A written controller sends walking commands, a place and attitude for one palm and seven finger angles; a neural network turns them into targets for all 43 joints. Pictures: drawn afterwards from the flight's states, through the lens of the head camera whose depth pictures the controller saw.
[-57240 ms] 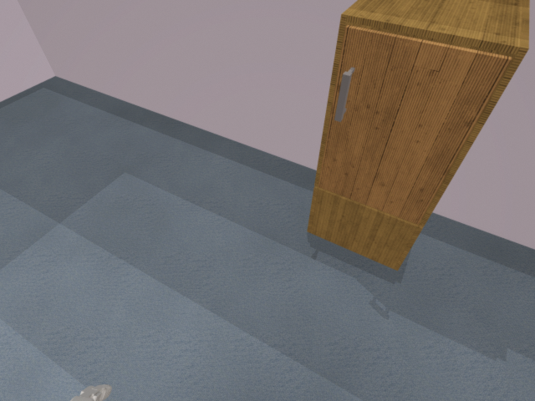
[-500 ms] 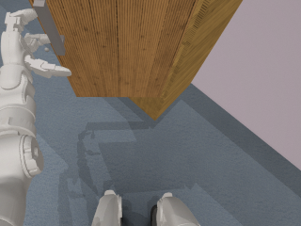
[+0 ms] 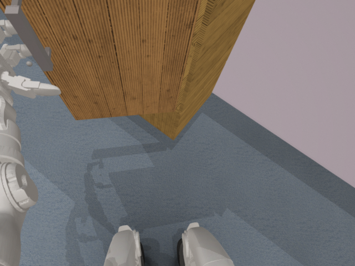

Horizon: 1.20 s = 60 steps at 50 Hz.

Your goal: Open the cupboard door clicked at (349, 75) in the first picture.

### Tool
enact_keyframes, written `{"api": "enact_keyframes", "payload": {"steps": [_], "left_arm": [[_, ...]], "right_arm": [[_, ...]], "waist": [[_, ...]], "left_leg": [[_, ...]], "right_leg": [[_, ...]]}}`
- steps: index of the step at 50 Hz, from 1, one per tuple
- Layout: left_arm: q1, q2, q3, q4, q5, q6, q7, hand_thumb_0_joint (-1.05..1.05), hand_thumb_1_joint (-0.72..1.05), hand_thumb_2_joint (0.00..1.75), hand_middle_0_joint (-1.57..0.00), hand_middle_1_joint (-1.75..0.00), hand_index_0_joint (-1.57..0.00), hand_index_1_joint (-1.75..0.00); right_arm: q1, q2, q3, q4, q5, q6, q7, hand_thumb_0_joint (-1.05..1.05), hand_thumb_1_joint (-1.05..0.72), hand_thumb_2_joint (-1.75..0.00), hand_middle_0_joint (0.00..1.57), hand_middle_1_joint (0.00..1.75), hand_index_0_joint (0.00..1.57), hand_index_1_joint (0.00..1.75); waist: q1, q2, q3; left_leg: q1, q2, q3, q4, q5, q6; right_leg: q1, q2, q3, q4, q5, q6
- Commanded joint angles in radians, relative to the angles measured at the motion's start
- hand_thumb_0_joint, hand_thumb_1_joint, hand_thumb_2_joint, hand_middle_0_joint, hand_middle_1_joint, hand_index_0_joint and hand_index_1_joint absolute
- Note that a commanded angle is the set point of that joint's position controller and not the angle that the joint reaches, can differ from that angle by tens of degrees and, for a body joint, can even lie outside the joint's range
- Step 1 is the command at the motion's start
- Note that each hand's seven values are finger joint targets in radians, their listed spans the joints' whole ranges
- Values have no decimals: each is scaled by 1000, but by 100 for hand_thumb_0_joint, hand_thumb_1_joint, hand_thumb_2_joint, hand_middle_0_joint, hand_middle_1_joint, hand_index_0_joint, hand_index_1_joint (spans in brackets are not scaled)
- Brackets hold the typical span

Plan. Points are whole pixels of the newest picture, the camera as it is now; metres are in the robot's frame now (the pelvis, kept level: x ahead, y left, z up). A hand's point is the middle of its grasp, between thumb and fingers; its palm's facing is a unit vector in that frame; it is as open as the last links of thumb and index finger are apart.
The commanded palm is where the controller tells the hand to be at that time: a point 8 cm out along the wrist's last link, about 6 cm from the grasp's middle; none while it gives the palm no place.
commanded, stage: move the hooked fingers beside the handle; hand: left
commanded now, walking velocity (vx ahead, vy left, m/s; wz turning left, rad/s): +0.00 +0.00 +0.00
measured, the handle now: (33, 35) +0.59 +0.25 +0.08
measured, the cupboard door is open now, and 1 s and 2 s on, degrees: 46 46 46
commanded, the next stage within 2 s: slide the fingers in behind the handle in 2.00 s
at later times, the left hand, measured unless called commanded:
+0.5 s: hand (15, 65) +0.52 +0.28 +0.07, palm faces +0.11 -0.99 -0.03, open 14.0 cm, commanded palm +0.51 +0.30 +0.07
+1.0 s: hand (4, 65) +0.53 +0.30 +0.06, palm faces +0.11 -0.99 -0.01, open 14.0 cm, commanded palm +0.52 +0.33 +0.07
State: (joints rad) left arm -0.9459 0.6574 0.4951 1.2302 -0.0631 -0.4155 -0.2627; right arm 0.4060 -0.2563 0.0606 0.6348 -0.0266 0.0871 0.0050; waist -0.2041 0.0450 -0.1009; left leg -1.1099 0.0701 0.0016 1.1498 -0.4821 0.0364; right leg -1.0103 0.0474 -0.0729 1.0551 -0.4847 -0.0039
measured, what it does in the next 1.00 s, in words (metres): stands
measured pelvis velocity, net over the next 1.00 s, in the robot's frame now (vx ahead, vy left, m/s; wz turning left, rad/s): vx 0.00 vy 0.01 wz -0.01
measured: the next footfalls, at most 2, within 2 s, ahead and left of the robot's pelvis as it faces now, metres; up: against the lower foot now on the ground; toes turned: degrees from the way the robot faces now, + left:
none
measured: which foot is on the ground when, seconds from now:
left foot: down 0.00-1.00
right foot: down 0.00-1.00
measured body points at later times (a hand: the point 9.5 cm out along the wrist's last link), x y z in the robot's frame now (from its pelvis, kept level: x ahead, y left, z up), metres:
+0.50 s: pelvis -0.01 +0.00 -0.01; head +0.16 +0.04 +0.41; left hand +0.51 +0.33 +0.07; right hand -0.03 -0.27 -0.10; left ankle +0.02 +0.09 -0.65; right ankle +0.00 -0.13 -0.65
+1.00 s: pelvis +0.00 +0.01 -0.01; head +0.18 +0.05 +0.41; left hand +0.52 +0.35 +0.06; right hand -0.02 -0.26 -0.10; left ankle +0.02 +0.09 -0.65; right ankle +0.00 -0.13 -0.65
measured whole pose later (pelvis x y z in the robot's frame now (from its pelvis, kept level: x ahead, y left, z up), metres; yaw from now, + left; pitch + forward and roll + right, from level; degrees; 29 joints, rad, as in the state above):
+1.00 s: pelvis +0.00 +0.01 -0.01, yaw -1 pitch +28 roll -7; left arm -1.00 0.82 0.55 1.27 -0.06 -0.32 -0.39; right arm 0.39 -0.28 0.08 0.62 -0.02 0.08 -0.03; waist -0.23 0.04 -0.09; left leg -1.18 0.07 -0.02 1.18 -0.49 0.05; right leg -1.06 0.05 -0.09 1.05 -0.48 0.01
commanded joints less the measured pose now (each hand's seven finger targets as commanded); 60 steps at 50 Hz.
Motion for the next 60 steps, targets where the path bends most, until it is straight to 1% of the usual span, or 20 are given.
{"api": "enact_keyframes", "payload": {"steps": [1, 3, 7, 10, 12, 16, 19, 20, 23, 26, 27, 28, 30, 32, 35, 41, 48, 50, 54, 60], "left_arm": [[-427, 276, 2, -189, -32, -47, -45, 0, -50, 30, -30, -120, -30, -120], [-436, 268, -8, -173, -38, -36, -54, 0, -50, 30, -30, -120, -30, -120], [-467, 337, 15, -146, -30, -18, -54, 0, -50, 30, -30, -120, -30, -120], [-490, 336, 7, -199, -15, -43, -47, 0, -50, 30, -30, -120, -30, -120], [-501, 343, 6, -194, -18, -44, -44, 0, -50, 30, -30, -120, -30, -120], [-477, 395, 37, -123, -19, -11, -57, 0, -50, 30, -30, -120, -30, -120], [-516, 450, 57, -185, -12, -10, -68, 0, -50, 30, -30, -120, -30, -120], [-492, 451, 59, -193, -8, -12, -71, 0, -50, 30, -30, -120, -30, -120], [-498, 413, 39, -188, -20, -18, -79, 0, -50, 30, -30, -120, -30, -120], [-498, 403, 29, -185, -27, -7, -95, 0, -50, 30, -30, -120, -30, -120], [-470, 417, 42, -165, -27, 2, -99, 0, -50, 30, -30, -120, -30, -120], [-482, 411, 36, -180, -30, -2, -104, 0, -50, 30, -30, -120, -30, -120], [-472, 383, 17, -137, -33, 17, -111, 0, -50, 30, -30, -120, -30, -120], [-481, 420, 31, -127, -28, 30, -112, 0, -50, 30, -30, -120, -30, -120], [-498, 436, 42, -173, -21, 13, -109, 0, -50, 30, -30, -120, -30, -120], [-446, 458, 79, -205, -23, -6, -107, 0, -50, 30, -30, -120, -30, -120], [-448, 508, 96, -172, -22, 28, -129, 0, -50, 30, -30, -120, -30, -120], [-444, 542, 123, -213, -20, 8, -131, 0, -50, 30, -30, -120, -30, -120], [-446, 491, 92, -218, -36, -11, -149, 0, -50, 30, -30, -120, -30, -120], [-386, 412, 30, -163, -49, 37, -192, 0, -50, 30, -30, -120, -30, -120]], "right_arm": [[193, -222, -75, -17, 5, -10, -24, 0, -90, -90, 20, 30, 20, 30], [192, -221, -72, -19, 7, -13, -29, 0, -90, -90, 20, 30, 20, 30], [184, -226, -62, -20, 10, -20, -39, 0, -90, -90, 20, 30, 20, 30], [186, -225, -64, -19, 4, -26, -38, 0, -90, -90, 20, 30, 20, 30], [181, -231, -63, -16, 2, -28, -37, 0, -90, -90, 20, 30, 20, 30], [181, -240, -58, -24, 9, -27, -44, 0, -90, -90, 20, 30, 20, 30], [187, -242, -53, -28, 7, -27, -48, 0, -90, -90, 20, 30, 20, 30], [184, -239, -55, -32, 7, -28, -46, 0, -90, -90, 20, 30, 20, 30], [187, -237, -53, -24, 6, -29, -45, 0, -90, -90, 20, 30, 20, 30], [189, -242, -56, -21, 8, -27, -45, 0, -90, -90, 20, 30, 20, 30], [194, -245, -56, -20, 9, -25, -47, 0, -90, -90, 20, 30, 20, 30], [195, -244, -54, -20, 7, -27, -49, 0, -90, -90, 20, 30, 20, 30], [195, -242, -53, -15, 11, -26, -49, 0, -90, -90, 20, 30, 20, 30], [197, -245, -49, -20, 13, -25, -53, 0, -90, -90, 20, 30, 20, 30], [203, -243, -52, -18, 7, -27, -53, 0, -90, -90, 20, 30, 20, 30], [209, -245, -57, -23, 0, -23, -44, 0, -90, -90, 20, 30, 20, 30], [201, -247, -50, -31, 10, -13, -52, 0, -90, -90, 20, 30, 20, 30], [202, -250, -57, -32, 6, -16, -51, 0, -90, -90, 20, 30, 20, 30], [203, -248, -57, -17, 6, -15, -48, 0, -90, -90, 20, 30, 20, 30], [199, -246, -57, -23, 14, -2, -51, 0, -90, -90, 20, 30, 20, 30]], "waist": [[-12, 159, -492], [-19, 164, -481], [-24, 159, -443], [-13, 227, -515], [-22, 231, -490], [-28, 165, -469], [-11, 222, -543], [2, 262, -563], [-25, 217, -528], [-24, 240, -533], [-21, 209, -525], [-18, 244, -533], [-31, 212, -492], [-32, 186, -467], [-22, 243, -525], [2, 267, -581], [-11, 220, -498], [3, 254, -560], [-8, 275, -552], [-10, 246, -512]], "left_leg": [[513, -15, -93, -110, 423, -5], [499, -19, -90, -108, 397, 0], [421, -20, -85, -103, 337, 6], [507, -15, -102, -95, 393, -5], [509, -10, -108, -97, 367, -8], [425, -13, -98, -90, 329, 4], [461, -14, -100, -84, 381, 0], [487, -14, -99, -82, 404, -5], [496, -8, -110, -77, 406, -2], [518, -6, -117, -86, 406, -7], [515, -3, -119, -89, 408, -7], [537, -4, -125, -88, 432, -10], [512, -2, -122, -89, 405, -8], [464, -4, -116, -91, 377, -2], [534, -1, -129, -84, 446, -12], [602, 3, -137, -80, 548, -27], [507, -4, -114, -80, 492, -9], [548, -1, -119, -76, 530, -16], [610, 6, -133, -71, 596, -28], [594, 2, -129, -85, 556, -20]], "right_leg": [[83, 29, 22, -116, 302, -12], [72, 28, 24, -119, 282, -13], [79, 24, 34, -122, 248, -9], [35, 24, 23, -101, 254, -16], [6, 23, 20, -105, 226, -15], [46, 25, 27, -109, 220, -8], [69, 22, 27, -94, 258, -10], [61, 24, 27, -90, 266, -14], [24, 29, 19, -92, 258, -12], [8, 29, 13, -96, 247, -12], [10, 29, 10, -99, 248, -13], [-8, 29, 8, -90, 252, -16], [-21, 29, 6, -101, 241, -10], [4, 29, 12, -104, 235, -9], [-25, 28, 5, -88, 257, -14], [-11, 31, -4, -81, 294, -17], [29, 33, 5, -92, 309, -12], [39, 34, 6, -87, 324, -14], [-10, 37, -3, -87, 326, -14], [-18, 35, -7, -102, 307, -13]]}}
